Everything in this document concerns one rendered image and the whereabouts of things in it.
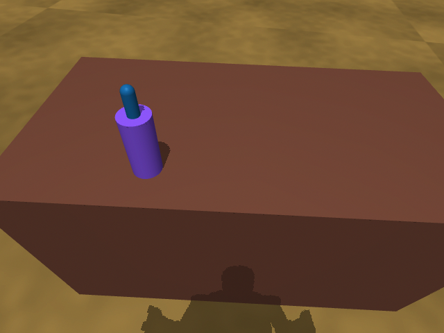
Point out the bottle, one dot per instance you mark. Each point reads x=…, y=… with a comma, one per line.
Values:
x=137, y=129

